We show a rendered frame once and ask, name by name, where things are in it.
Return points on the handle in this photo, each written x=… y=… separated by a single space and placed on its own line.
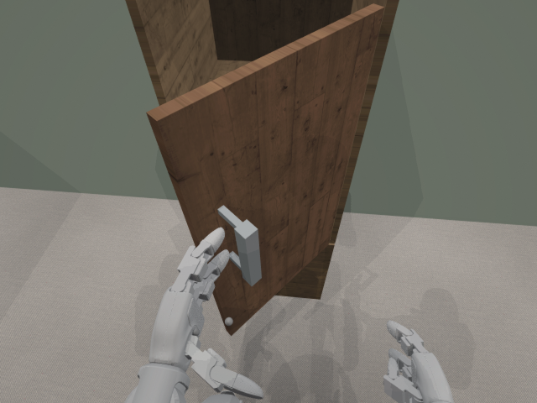
x=247 y=245

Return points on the robot left hand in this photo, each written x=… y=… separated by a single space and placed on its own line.
x=180 y=312

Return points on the cupboard door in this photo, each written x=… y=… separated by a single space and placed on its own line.
x=271 y=142

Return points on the robot right hand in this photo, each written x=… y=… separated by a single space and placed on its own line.
x=423 y=379

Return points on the robot left forearm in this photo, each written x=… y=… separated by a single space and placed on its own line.
x=160 y=383

